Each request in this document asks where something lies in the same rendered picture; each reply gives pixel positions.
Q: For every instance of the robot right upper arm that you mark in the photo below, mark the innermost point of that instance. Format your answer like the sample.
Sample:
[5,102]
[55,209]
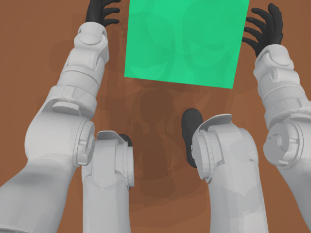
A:
[288,147]

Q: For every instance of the carton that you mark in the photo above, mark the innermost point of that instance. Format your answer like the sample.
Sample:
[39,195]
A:
[185,41]

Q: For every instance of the robot right thigh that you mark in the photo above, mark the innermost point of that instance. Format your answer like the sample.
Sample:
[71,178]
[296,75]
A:
[236,197]

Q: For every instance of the right robot hand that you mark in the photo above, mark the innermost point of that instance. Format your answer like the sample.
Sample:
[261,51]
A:
[271,31]

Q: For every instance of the robot left forearm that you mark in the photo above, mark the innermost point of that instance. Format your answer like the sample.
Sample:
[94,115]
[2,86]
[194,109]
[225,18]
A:
[81,77]

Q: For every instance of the left robot hand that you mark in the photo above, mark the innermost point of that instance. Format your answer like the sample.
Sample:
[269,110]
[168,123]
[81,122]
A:
[96,12]

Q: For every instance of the robot right forearm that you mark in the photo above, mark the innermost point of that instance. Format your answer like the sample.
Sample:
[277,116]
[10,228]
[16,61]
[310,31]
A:
[279,87]

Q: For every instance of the robot left upper arm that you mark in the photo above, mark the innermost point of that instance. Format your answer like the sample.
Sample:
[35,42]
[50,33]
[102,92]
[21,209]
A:
[33,201]

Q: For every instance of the right robot foot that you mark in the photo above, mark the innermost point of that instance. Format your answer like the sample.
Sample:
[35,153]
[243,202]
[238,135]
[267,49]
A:
[191,120]

